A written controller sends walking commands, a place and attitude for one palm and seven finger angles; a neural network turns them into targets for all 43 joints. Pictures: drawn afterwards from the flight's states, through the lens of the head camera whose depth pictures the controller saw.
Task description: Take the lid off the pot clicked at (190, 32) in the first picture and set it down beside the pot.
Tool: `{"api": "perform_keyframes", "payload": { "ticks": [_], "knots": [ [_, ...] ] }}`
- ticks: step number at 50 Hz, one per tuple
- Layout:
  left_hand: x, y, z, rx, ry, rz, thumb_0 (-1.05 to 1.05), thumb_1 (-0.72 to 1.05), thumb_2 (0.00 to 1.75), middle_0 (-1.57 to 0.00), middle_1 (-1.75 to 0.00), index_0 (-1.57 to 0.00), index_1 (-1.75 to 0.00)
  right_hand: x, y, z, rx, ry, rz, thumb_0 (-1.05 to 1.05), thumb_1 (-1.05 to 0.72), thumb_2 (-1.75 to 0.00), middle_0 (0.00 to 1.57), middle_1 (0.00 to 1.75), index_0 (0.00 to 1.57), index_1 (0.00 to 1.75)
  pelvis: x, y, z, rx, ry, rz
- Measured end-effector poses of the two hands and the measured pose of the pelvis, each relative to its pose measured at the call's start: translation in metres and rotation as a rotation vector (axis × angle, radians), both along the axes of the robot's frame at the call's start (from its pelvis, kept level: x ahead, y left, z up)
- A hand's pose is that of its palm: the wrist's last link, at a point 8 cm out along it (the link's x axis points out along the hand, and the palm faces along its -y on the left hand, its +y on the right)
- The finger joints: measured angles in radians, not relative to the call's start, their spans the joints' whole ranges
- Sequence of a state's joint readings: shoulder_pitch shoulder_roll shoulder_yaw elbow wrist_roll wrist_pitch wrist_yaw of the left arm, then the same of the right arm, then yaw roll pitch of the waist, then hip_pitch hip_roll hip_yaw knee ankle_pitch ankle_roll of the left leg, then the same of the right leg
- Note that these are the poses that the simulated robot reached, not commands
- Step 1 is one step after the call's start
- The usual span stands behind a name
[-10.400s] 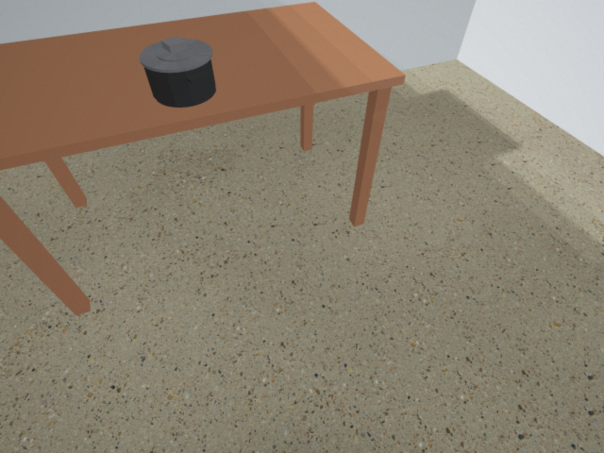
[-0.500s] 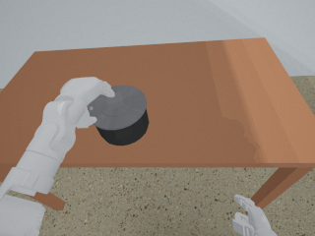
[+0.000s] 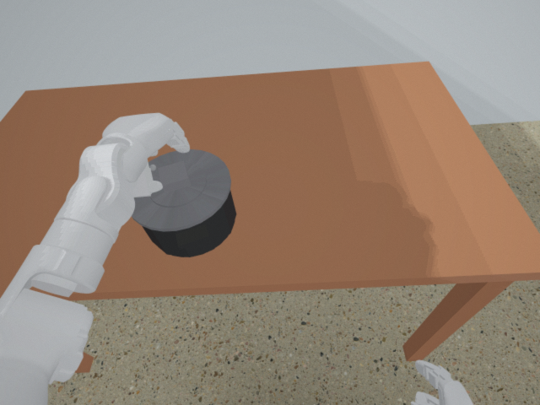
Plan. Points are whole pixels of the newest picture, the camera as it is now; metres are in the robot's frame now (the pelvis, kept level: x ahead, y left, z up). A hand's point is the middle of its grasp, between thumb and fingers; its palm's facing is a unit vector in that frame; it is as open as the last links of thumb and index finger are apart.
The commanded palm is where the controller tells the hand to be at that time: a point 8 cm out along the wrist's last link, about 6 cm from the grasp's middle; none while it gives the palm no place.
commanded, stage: move the open hand above the knob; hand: left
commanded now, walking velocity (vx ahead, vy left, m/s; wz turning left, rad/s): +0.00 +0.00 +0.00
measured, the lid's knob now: (174, 176) +0.47 +0.17 +0.07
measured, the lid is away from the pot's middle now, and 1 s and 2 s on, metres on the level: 0.00 0.00 0.00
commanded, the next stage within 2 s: lower the open fingers around the knob in 0.74 s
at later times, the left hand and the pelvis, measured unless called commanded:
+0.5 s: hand (162, 160) +0.44 +0.17 +0.13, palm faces -0.26 -0.06 -0.96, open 10.2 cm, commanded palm +0.43 +0.18 +0.20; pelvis +0.01 +0.00 +0.00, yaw -1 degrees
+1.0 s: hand (166, 164) +0.44 +0.16 +0.13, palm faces -0.31 -0.06 -0.95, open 10.2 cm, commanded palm +0.43 +0.17 +0.19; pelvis +0.00 +0.00 +0.00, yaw +0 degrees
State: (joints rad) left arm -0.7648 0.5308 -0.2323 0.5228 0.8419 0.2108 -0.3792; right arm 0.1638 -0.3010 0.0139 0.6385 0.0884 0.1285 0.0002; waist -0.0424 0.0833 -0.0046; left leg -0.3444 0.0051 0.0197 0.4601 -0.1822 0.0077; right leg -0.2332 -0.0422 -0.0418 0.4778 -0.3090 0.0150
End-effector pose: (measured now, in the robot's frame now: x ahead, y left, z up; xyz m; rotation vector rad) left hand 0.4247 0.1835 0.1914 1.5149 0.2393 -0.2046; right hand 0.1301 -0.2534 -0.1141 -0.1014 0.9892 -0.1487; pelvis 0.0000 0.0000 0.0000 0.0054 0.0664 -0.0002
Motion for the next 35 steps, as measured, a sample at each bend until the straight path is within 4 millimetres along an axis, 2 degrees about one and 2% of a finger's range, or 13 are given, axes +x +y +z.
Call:
{"api": "perform_keyframes", "payload": {
  "ticks": [6, 14, 28, 35],
  "knots": [
    [0.015, -0.011, 0.001, -0.008, -0.002, -0.010, 0.00, -0.30, 1.43, -0.84, -0.08, -0.83, -0.08, -0.010, -0.001, -0.004, 0.002, 0.035, -0.023, 0.00, -0.90, -0.90, 0.20, 0.30, 0.20, 0.30, 0.002, 0.001, 0.000, 0.001, 0.014, -0.005],
    [0.023, -0.017, 0.001, -0.012, -0.019, -0.012, 0.00, -0.30, 1.43, -0.84, -0.08, -0.83, -0.08, -0.014, 0.004, -0.007, 0.030, 0.041, -0.043, 0.01, -0.90, -0.90, 0.20, 0.30, 0.20, 0.30, 0.007, 0.003, 0.000, 0.004, 0.023, -0.021],
    [0.010, -0.008, -0.002, -0.001, -0.010, 0.019, 0.00, -0.30, 1.43, -0.84, -0.08, -0.83, -0.08, 0.013, 0.011, -0.001, 0.035, -0.014, 0.001, 0.00, -0.90, -0.90, 0.20, 0.30, 0.20, 0.30, 0.005, 0.002, -0.001, 0.003, 0.014, -0.009],
    [0.010, -0.011, -0.001, 0.002, -0.002, 0.009, 0.00, -0.30, 1.43, -0.84, -0.08, -0.84, -0.08, 0.021, 0.011, 0.003, 0.020, -0.032, 0.018, 0.00, -0.90, -0.90, 0.20, 0.30, 0.20, 0.30, 0.003, 0.001, -0.001, 0.002, 0.014, -0.001]
  ]
}}
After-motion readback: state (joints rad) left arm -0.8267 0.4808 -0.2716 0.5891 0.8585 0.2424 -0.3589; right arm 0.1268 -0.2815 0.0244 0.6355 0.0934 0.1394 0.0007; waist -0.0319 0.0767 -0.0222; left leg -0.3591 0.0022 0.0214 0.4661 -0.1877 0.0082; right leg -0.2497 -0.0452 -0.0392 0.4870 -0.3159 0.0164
